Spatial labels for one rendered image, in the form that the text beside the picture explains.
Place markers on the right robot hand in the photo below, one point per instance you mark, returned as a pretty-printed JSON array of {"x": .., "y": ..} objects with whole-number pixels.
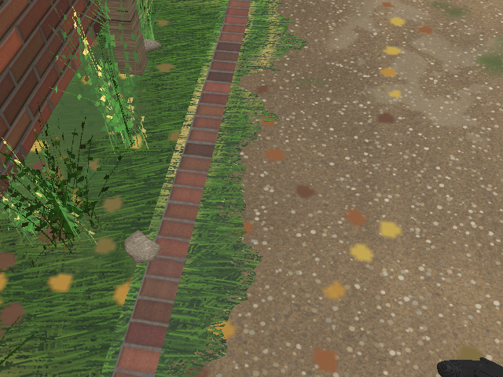
[{"x": 469, "y": 368}]

